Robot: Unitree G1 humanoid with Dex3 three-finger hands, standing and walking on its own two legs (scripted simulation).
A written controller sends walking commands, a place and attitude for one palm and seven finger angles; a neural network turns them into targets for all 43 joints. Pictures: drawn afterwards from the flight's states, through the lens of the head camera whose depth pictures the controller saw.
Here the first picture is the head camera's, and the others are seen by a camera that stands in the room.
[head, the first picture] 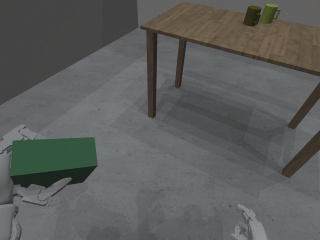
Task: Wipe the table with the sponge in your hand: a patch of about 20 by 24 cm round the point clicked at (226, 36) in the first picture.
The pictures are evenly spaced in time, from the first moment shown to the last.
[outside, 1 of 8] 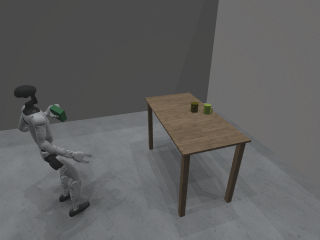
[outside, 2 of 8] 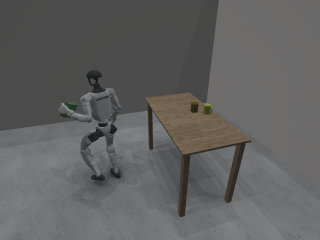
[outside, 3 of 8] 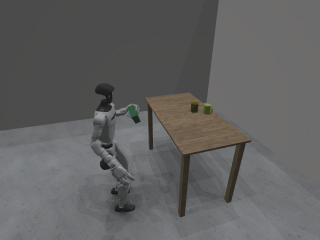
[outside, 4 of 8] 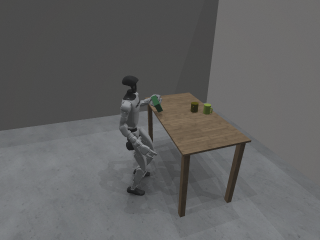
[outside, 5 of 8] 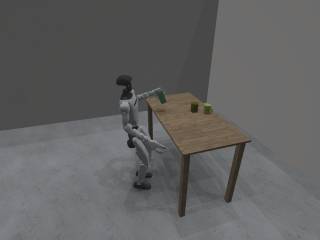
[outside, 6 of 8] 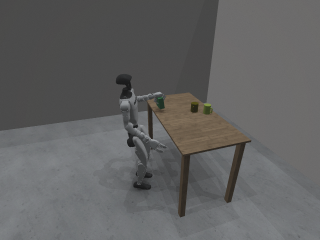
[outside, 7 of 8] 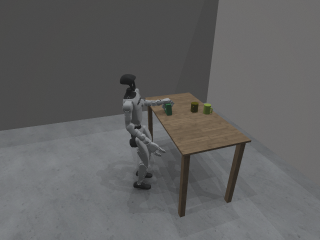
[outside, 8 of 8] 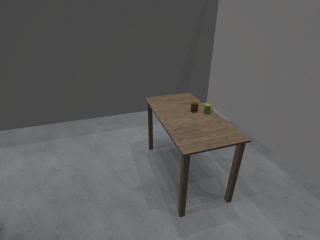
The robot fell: yes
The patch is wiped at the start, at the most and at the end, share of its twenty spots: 0.00 0.65 0.65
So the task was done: no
